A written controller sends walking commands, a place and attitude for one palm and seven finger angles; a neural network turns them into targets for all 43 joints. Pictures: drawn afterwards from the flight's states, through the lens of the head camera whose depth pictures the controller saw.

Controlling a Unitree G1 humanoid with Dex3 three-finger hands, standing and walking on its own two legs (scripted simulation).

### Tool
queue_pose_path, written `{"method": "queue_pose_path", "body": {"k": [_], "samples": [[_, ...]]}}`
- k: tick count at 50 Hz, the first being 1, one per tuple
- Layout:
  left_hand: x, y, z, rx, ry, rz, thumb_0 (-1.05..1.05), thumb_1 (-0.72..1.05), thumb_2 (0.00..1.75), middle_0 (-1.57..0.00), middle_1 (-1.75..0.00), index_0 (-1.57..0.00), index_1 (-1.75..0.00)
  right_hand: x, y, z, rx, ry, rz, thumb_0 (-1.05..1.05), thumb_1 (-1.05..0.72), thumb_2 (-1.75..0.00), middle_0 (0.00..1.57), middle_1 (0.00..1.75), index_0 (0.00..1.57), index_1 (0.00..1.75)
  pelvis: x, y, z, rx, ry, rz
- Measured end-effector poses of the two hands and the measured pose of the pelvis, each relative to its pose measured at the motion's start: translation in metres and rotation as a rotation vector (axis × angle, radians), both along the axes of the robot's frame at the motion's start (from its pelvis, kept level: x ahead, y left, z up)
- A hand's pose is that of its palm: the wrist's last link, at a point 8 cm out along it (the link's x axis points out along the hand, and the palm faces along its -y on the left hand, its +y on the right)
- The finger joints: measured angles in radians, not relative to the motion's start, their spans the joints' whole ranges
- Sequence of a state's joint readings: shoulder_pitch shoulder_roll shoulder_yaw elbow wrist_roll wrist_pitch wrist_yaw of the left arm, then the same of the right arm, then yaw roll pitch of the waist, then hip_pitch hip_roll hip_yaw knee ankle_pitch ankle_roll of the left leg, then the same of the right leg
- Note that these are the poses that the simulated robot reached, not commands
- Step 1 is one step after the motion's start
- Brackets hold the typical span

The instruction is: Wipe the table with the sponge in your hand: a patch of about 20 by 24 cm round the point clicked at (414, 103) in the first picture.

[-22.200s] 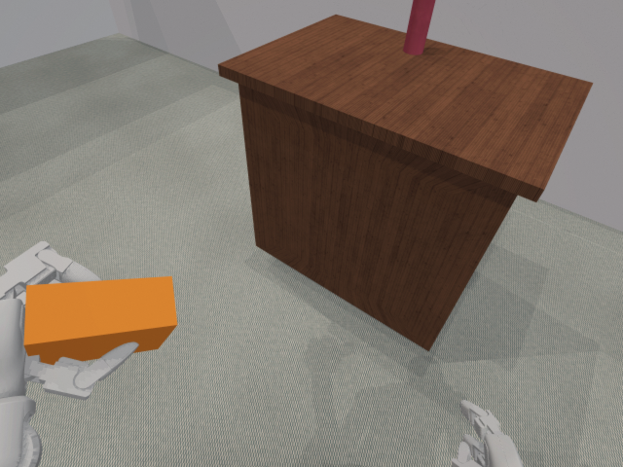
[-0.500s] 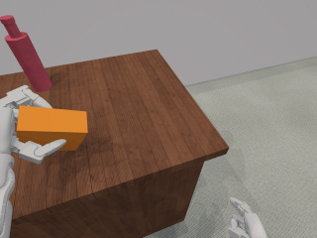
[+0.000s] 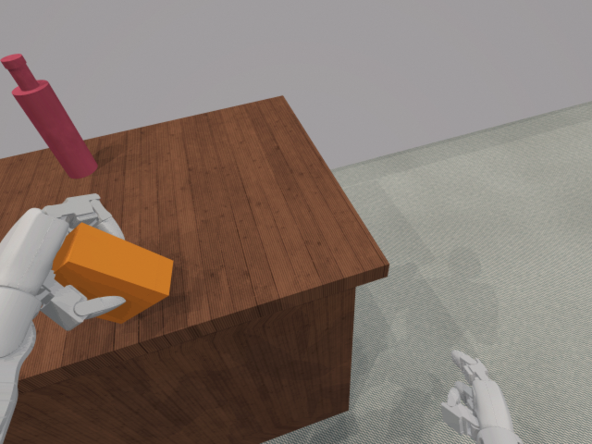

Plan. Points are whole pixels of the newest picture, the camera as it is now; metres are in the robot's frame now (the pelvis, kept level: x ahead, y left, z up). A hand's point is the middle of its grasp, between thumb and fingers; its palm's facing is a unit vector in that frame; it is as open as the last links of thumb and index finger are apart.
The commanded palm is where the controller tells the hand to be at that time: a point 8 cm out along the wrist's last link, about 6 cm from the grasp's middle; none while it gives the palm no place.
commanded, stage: turn the palm down, sponge in hand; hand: left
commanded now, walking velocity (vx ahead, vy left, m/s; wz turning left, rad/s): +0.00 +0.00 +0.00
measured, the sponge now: (118, 283) +0.25 +0.25 +0.14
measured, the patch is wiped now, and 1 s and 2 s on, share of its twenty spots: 0.00 0.00 0.00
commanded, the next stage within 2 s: move the sponge above the wiping area in 1.50 s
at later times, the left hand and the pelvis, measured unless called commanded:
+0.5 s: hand (83, 228) +0.26 +0.26 +0.22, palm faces +0.27 -0.30 -0.92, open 9.3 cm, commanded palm +0.21 +0.30 +0.28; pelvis +0.02 +0.01 +0.00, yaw -2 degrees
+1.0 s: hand out of the picture +0.24 +0.32 +0.28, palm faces +0.40 -0.04 -0.91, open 9.3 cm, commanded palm +0.19 +0.32 +0.31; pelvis -0.01 +0.04 +0.01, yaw -1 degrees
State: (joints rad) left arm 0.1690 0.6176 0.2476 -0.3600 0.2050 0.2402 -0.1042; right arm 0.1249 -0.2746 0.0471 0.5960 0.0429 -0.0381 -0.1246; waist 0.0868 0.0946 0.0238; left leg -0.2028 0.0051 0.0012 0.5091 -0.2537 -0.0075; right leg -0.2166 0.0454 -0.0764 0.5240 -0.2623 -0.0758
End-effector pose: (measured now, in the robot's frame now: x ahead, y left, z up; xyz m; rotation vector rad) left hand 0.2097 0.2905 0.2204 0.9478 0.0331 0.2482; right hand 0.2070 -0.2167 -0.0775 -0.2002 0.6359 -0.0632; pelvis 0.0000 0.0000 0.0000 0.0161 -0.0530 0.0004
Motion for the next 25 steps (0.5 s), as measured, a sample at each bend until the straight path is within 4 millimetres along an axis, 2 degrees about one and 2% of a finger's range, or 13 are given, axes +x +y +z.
{"method": "queue_pose_path", "body": {"k": [3,5,10,13,15,17,20,23,25], "samples": [[0.007,-0.017,0.014,0.056,-0.072,-0.076,-0.01,-0.42,1.03,-0.8,-1.38,-0.8,-1.38,0.0,-0.011,-0.001,0.001,0.004,-0.02,0.02,-0.91,-0.9,0.2,0.3,0.21,0.3,0.006,-0.007,-0.001,0.0,0.005,-0.01],[0.009,-0.019,0.026,0.089,-0.129,-0.067,-0.01,-0.42,1.03,-0.8,-1.38,-0.81,-1.38,-0.001,-0.018,-0.003,0.003,0.02,-0.032,0.02,-0.91,-0.9,0.2,0.3,0.21,0.3,0.011,-0.011,-0.002,0.0,0.01,-0.013],[0.013,0.001,0.042,0.154,-0.125,0.099,-0.01,-0.42,1.03,-0.8,-1.38,-0.81,-1.38,0.0,-0.035,-0.014,0.007,0.077,-0.058,0.02,-0.91,-0.9,0.2,0.3,0.21,0.3,0.02,-0.011,-0.003,0.007,0.024,-0.022],[0.014,0.016,0.036,0.19,-0.02,0.179,-0.01,-0.42,1.03,-0.8,-1.38,-0.8,-1.38,0.001,-0.042,-0.019,0.0,0.1,-0.074,0.02,-0.91,-0.9,0.2,0.3,0.21,0.3,0.022,-0.009,-0.004,0.013,0.033,-0.025],[0.015,0.02,0.03,0.202,0.041,0.184,-0.01,-0.42,1.03,-0.8,-1.38,-0.8,-1.39,0.004,-0.043,-0.02,-0.01,0.101,-0.081,0.02,-0.91,-0.9,0.2,0.3,0.2,0.3,0.022,-0.007,-0.005,0.014,0.038,-0.022],[0.017,0.014,0.025,0.208,0.064,0.143,-0.01,-0.42,1.03,-0.8,-1.38,-0.8,-1.39,0.008,-0.041,-0.018,-0.023,0.086,-0.082,0.02,-0.91,-0.9,0.2,0.3,0.2,0.3,0.022,-0.004,-0.005,0.011,0.04,-0.02],[0.018,-0.005,0.023,0.229,0.035,0.03,-0.01,-0.42,1.03,-0.8,-1.38,-0.8,-1.39,0.015,-0.032,-0.012,-0.031,0.052,-0.077,0.02,-0.91,-0.9,0.2,0.3,0.2,0.3,0.022,0.001,-0.005,0.01,0.043,-0.02],[0.016,-0.02,0.033,0.28,-0.043,-0.05,-0.01,-0.42,1.03,-0.8,-1.38,-0.81,-1.38,0.023,-0.018,-0.004,-0.017,0.012,-0.062,0.02,-0.91,-0.9,0.2,0.3,0.2,0.3,0.021,0.005,-0.005,0.008,0.039,-0.026],[0.014,-0.02,0.046,0.309,-0.107,-0.047,-0.01,-0.42,1.03,-0.81,-1.38,-0.81,-1.38,0.027,-0.007,0.001,0.002,-0.008,-0.048,0.02,-0.91,-0.9,0.2,0.3,0.2,0.3,0.021,0.008,-0.004,0.006,0.035,-0.026]]}}
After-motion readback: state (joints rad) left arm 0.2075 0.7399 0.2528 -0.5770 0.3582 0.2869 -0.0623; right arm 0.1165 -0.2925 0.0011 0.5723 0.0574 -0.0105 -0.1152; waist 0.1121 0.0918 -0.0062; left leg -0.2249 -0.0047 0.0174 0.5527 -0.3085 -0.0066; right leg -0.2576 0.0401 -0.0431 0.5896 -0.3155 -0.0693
